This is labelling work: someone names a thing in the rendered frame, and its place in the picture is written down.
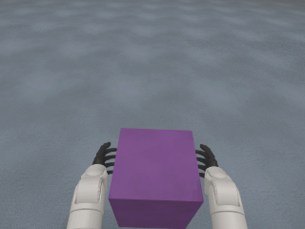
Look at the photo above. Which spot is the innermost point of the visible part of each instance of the left robot hand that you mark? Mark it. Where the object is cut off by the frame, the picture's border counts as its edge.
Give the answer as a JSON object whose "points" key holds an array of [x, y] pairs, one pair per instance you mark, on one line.
{"points": [[101, 156]]}

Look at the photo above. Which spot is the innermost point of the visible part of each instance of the carton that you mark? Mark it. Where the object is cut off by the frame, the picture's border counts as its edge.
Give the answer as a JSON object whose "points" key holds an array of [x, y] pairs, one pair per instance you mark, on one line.
{"points": [[155, 179]]}

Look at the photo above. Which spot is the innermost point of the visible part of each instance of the robot right forearm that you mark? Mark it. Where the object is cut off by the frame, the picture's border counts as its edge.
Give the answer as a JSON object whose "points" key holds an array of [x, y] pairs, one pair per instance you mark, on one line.
{"points": [[225, 202]]}

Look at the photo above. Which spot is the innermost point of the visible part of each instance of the robot left forearm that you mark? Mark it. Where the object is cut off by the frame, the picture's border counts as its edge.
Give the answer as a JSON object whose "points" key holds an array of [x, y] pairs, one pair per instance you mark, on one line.
{"points": [[88, 201]]}

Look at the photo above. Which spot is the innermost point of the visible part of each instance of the right robot hand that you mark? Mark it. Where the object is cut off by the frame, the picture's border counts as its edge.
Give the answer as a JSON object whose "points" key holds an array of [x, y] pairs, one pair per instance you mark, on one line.
{"points": [[209, 159]]}

